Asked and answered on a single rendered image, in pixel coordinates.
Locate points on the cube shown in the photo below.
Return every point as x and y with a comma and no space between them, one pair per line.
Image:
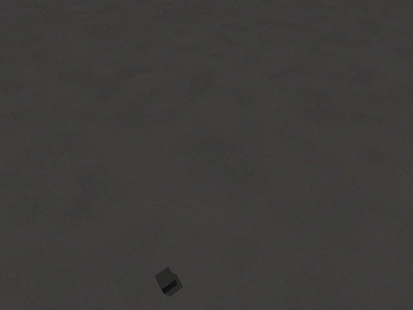
166,280

